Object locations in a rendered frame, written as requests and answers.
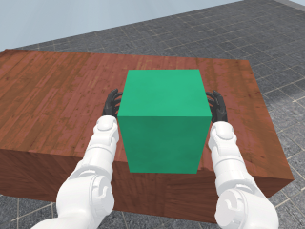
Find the carton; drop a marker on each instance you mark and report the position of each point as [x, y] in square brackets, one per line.
[164, 118]

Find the robot left forearm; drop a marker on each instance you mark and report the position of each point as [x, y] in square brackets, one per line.
[100, 152]

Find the pedestal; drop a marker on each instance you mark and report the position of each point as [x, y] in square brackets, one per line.
[50, 102]

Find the right robot hand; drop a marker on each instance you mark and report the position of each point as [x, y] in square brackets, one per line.
[219, 112]

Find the left robot hand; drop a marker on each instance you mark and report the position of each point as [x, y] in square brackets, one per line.
[110, 108]

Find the robot right forearm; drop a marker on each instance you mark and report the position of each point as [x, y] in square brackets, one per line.
[228, 164]

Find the right robot upper arm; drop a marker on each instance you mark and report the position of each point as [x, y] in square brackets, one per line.
[237, 209]

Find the left robot upper arm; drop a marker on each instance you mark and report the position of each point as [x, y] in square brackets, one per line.
[82, 203]

